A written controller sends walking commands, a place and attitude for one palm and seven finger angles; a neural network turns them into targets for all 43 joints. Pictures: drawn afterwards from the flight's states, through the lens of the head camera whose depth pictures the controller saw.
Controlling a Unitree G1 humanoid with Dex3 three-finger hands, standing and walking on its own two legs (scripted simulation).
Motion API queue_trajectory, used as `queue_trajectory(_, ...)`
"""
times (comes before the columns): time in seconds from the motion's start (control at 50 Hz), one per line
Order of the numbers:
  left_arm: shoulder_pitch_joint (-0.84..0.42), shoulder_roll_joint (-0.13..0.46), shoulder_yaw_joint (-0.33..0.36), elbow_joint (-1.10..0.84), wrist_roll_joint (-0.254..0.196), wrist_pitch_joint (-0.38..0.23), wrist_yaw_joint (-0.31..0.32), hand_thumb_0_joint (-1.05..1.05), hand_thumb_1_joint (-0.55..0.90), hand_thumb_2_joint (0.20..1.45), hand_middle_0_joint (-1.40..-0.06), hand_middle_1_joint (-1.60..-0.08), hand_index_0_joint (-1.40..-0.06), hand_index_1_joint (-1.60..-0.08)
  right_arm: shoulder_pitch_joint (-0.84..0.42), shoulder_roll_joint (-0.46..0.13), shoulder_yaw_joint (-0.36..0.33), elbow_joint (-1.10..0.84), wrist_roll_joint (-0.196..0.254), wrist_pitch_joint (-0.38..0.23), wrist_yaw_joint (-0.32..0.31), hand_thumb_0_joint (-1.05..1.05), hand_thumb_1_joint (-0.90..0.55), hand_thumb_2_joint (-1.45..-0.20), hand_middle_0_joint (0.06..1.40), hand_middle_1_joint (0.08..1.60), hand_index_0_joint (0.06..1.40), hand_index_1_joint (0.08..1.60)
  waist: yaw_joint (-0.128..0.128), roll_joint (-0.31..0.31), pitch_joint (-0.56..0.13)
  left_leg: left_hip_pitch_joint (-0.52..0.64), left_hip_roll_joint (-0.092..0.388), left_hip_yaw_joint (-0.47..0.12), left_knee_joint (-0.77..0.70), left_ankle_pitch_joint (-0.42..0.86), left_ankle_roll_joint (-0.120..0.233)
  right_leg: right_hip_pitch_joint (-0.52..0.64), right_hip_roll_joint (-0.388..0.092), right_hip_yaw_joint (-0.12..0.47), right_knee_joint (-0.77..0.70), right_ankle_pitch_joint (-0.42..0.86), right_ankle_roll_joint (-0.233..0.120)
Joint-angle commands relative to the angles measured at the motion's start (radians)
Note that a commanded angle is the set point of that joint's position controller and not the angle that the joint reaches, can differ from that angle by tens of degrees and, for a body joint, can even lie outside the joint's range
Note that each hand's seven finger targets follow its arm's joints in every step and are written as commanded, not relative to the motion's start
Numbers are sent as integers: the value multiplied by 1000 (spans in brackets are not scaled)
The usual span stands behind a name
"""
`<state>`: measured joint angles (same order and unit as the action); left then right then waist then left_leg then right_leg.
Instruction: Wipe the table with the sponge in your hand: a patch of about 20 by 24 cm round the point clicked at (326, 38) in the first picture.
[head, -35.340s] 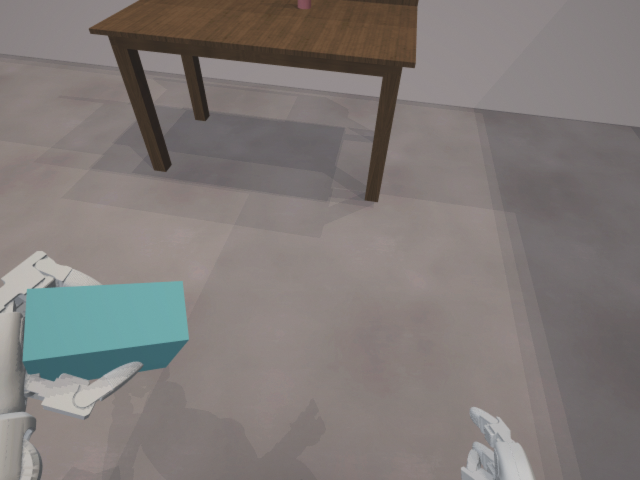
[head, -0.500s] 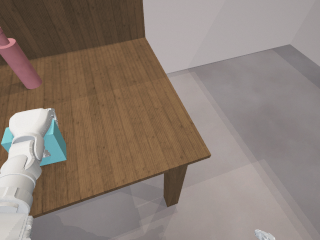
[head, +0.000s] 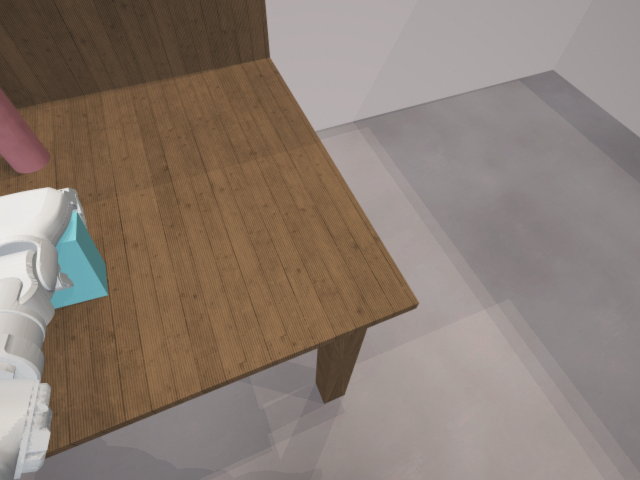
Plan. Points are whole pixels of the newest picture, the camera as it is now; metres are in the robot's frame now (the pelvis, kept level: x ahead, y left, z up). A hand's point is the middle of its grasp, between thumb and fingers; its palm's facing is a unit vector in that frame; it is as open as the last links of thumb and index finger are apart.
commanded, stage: slide across to the middle lane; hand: left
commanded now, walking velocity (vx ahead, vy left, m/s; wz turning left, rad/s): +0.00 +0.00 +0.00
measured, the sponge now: (52, 274) +0.37 +0.39 -0.02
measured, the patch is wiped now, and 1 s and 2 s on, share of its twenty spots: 0.15 0.35 0.45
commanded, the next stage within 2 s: wipe back along the middle lane in 0.58 s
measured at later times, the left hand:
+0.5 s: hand (91, 236) +0.41 +0.32 +0.04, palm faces -0.09 -0.02 -1.00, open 10.0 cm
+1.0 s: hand (126, 239) +0.41 +0.28 +0.03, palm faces -0.09 -0.03 -1.00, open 10.0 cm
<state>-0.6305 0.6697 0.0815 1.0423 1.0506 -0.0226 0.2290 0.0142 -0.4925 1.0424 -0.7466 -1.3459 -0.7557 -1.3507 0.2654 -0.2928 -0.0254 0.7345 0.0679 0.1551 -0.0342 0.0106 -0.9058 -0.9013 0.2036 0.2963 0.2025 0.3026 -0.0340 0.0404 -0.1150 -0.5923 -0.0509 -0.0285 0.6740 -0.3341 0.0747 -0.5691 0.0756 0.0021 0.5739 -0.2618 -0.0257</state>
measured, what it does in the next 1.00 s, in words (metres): stands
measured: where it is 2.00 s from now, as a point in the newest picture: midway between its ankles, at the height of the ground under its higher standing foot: outside the picture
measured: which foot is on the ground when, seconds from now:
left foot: down 0.00-1.00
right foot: down 0.00-1.00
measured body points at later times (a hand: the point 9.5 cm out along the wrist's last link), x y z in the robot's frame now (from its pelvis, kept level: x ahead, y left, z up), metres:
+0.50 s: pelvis +0.01 +0.02 +0.01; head +0.07 +0.02 +0.46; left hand +0.41 +0.32 +0.09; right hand +0.14 -0.23 -0.12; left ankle -0.02 +0.07 -0.72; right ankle +0.00 -0.11 -0.72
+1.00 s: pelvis +0.02 -0.02 +0.01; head +0.07 -0.03 +0.46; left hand +0.41 +0.27 +0.09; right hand +0.13 -0.28 -0.12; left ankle -0.02 +0.07 -0.72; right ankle +0.00 -0.11 -0.72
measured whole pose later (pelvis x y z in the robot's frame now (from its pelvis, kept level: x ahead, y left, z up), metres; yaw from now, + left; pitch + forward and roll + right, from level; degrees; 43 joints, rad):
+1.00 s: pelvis +0.02 -0.02 +0.01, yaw +0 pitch +11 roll -1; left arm -0.53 0.44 -0.06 0.87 0.99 0.21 0.28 0.00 -0.47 1.04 -0.71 -1.38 -0.72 -1.39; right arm 0.19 -0.27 -0.01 0.74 0.07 0.20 -0.03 0.01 -0.91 -0.90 0.20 0.30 0.20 0.30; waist 0.00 0.05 -0.12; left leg -0.41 -0.05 -0.02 0.53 -0.31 0.06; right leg -0.41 0.08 0.02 0.47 -0.25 -0.05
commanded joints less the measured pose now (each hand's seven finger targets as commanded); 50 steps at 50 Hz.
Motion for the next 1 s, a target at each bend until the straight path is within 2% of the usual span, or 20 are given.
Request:
queue_trajectory(0.0, -289, 228, 1, -146, 12, 6, 23, 0, 100, 1300, -1200, -1600, -1200, -1600, 42, -161, -64, -85, 0, -22, -7, 0, -900, -900, 200, 300, 200, 300, -6, 28, -303, 211, 45, -49, -72, 337, -34, 153, -25, 13, -49, 211, -49)
queue_trajectory(0.14, -309, 131, -24, -303, -55, 10, 34, 0, 100, 1300, -1200, -1600, -1200, -1600, 2, -146, -75, -82, -1, -26, -6, 0, -900, -900, 200, 300, 200, 300, 9, 91, -356, 389, 81, -109, -93, 521, -85, 109, -19, -6, -54, 197, -52)
queue_trajectory(0.16, -304, 83, -69, -281, -57, 26, 33, 0, 100, 1300, -1200, -1600, -1200, -1600, 4, -141, -74, -79, -2, -24, -4, 0, -900, -900, 200, 300, 200, 300, -5, 69, -319, 396, 84, -114, -94, 515, -86, 95, -18, -15, -60, 181, -47)
queue_trajectory(0.26, -313, 83, -69, -289, -32, 90, 35, 0, 100, 1300, -1200, -1600, -1200, -1600, -23, -141, -64, -70, -7, -12, 3, 0, -900, -900, 200, 300, 200, 300, 13, 71, -300, 415, 86, -123, -115, 576, -102, 117, -22, -15, -66, 195, -54)
queue_trajectory(0.3, -305, 35, -103, -302, -24, 114, 36, 0, 100, 1300, -1200, -1600, -1200, -1600, -35, -133, -64, -76, -8, -7, 11, 0, -900, -900, 200, 300, 200, 300, 14, 72, -299, 436, 96, -137, -117, 623, -113, 111, -24, -17, -67, 199, -51)
queue_trajectory(0.34, -301, 55, -67, -305, -34, 126, 36, 0, 100, 1300, -1200, -1600, -1200, -1600, -55, -135, -60, -76, -9, -3, 9, 0, -900, -900, 200, 300, 200, 300, 22, 48, -297, 428, 96, -133, -125, 630, -112, 134, -24, -7, -76, 219, -54)
queue_trajectory(0.4, -348, 21, -110, -294, -24, 149, 37, 0, 100, 1300, -1200, -1600, -1200, -1600, -59, -129, -56, -78, -10, 3, 7, 0, -900, -900, 200, 300, 200, 300, 3, -5, -289, 395, 81, -113, -130, 556, -98, 174, -29, -5, -83, 238, -47)
queue_trajectory(0.46, -371, 31, -106, -282, -12, 161, 39, 0, 100, 1300, -1200, -1600, -1200, -1600, -63, -129, -49, -76, -13, 4, 1, 0, -900, -900, 200, 300, 200, 300, 7, 18, -301, 401, 78, -110, -139, 557, -102, 183, -29, -11, -81, 237, -53)
queue_trajectory(0.5, -394, -45, -166, -302, -10, 164, 36, 0, 100, 1300, -1200, -1600, -1200, -1600, -67, -118, -52, -81, -14, 4, 4, 0, -900, -900, 200, 300, 200, 300, -3, 41, -312, 431, 82, -111, -130, 591, -105, 161, -29, -12, -82, 240, -51)
queue_trajectory(0.54, -368, -26, -136, -306, -16, 166, 36, 0, 100, 1300, -1200, -1600, -1200, -1600, -75, -123, -52, -79, -18, 5, 4, 0, -900, -900, 200, 300, 200, 300, 13, 66, -332, 445, 83, -112, -129, 629, -111, 169, -27, -4, -85, 255, -56)
queue_trajectory(0.62, -384, -92, -190, -307, -23, 173, 37, 0, 100, 1300, -1200, -1600, -1200, -1600, -75, -113, -54, -74, -18, 12, 5, 0, -900, -900, 200, 300, 200, 300, -7, 35, -324, 429, 74, -95, -119, 589, -100, 182, -28, -4, -88, 275, -52)
queue_trajectory(0.7, -358, -82, -174, -262, -27, 193, 44, 0, 100, 1300, -1200, -1600, -1200, -1600, -87, -114, -47, -69, -14, 16, -1, 0, -900, -900, 200, 300, 200, 300, 0, -5, -293, 370, 57, -74, -137, 501, -86, 227, -31, 2, -94, 286, -54)
queue_trajectory(0.72, -339, -81, -170, -257, -24, 197, 45, 0, 100, 1300, -1200, -1600, -1200, -1600, -89, -114, -46, -69, -15, 17, -2, 0, -900, -900, 200, 300, 200, 300, 8, -18, -300, 353, 52, -67, -140, 489, -83, 250, -32, 7, -93, 302, -55)
queue_trajectory(0.74, -283, -24, -104, -252, -27, 201, 50, 0, 100, 1300, -1200, -1600, -1200, -1600, -99, -122, -46, -70, -16, 18, -3, 0, -900, -900, 200, 300, 200, 300, 37, -1, -308, 345, 51, -68, -150, 503, -85, 275, -32, 19, -92, 316, -63)
queue_trajectory(0.78, -256, -70, -149, -269, -34, 211, 49, 0, 100, 1300, -1200, -1600, -1200, -1600, -106, -116, -42, -86, -13, 20, -2, 0, -900, -900, 200, 300, 200, 300, 30, -32, -319, 325, 42, -47, -147, 484, -72, 322, -36, 22, -94, 365, -55)
queue_trajectory(0.82, -236, -61, -148, -245, -25, 223, 50, 0, 100, 1300, -1200, -1600, -1200, -1600, -112, -119, -38, -88, -9, 21, -1, 0, -900, -900, 200, 300, 200, 300, 26, -59, -279, 277, 31, -36, -155, 435, -57, 342, -41, 40, -99, 387, -55)
queue_trajectory(0.84, -182, -17, -89, -240, -34, 226, 53, 0, 100, 1300, -1200, -1600, -1200, -1600, -119, -125, -39, -88, -10, 21, -3, 0, -900, -900, 200, 300, 200, 300, 49, -61, -285, 263, 30, -37, -163, 431, -52, 369, -41, 53, -101, 403, -59)
queue_trajectory(0.88, -162, -19, -105, -247, -40, 236, 51, 0, 100, 1300, -1200, -1600, -1200, -1600, -121, -125, -34, -102, -4, 21, -4, 0, -900, -900, 200, 300, 200, 300, 41, -95, -281, 240, 22, -24, -164, 406, -39, 408, -46, 59, -103, 442, -51)
queue_trajectory(0.94, -101, 3, -79, -256, -41, 244, 45, 0, 100, 1300, -1200, -1600, -1200, -1600, -137, -130, -34, -108, 1, 16, -4, 0, -900, -900, 200, 300, 200, 300, 55, -77, -281, 222, 13, -19, -175, 387, -29, 437, -52, 85, -108, 468, -54)
queue_trajectory(0.98, -91, -25, -114, -282, -34, 245, 39, 0, 100, 1300, -1200, -1600, -1200, -1600, -131, -124, -36, -115, 3, 13, 0, 0, -900, -900, 200, 300, 200, 300, 44, -66, -271, 232, 12, -10, -170, 390, -25, 437, -53, 80, -107, 485, -50)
